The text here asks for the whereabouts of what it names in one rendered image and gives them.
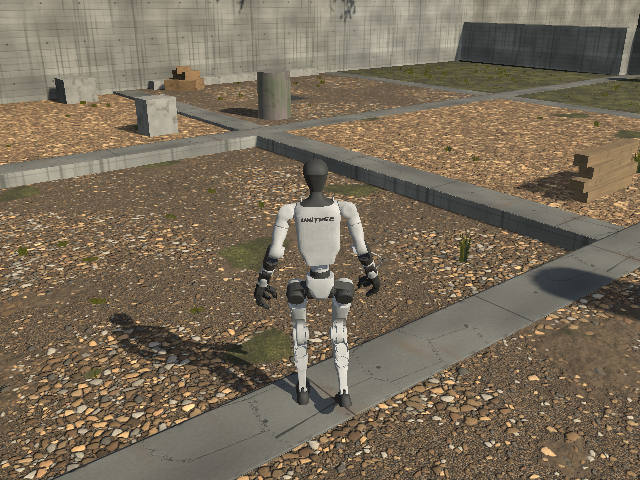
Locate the robot right hand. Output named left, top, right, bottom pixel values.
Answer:
left=357, top=275, right=381, bottom=297

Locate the right robot forearm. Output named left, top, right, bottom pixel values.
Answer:
left=358, top=240, right=378, bottom=279

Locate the left robot forearm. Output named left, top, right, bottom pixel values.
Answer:
left=257, top=244, right=278, bottom=287

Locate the robot right upper arm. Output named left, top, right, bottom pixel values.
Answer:
left=338, top=201, right=368, bottom=256

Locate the robot left hand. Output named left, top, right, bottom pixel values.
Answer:
left=254, top=284, right=277, bottom=309

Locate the left robot shin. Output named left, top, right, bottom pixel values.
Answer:
left=292, top=327, right=308, bottom=392

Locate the robot left upper arm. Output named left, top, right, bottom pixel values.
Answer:
left=268, top=203, right=296, bottom=260

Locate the humanoid robot head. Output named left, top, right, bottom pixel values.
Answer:
left=300, top=158, right=334, bottom=207

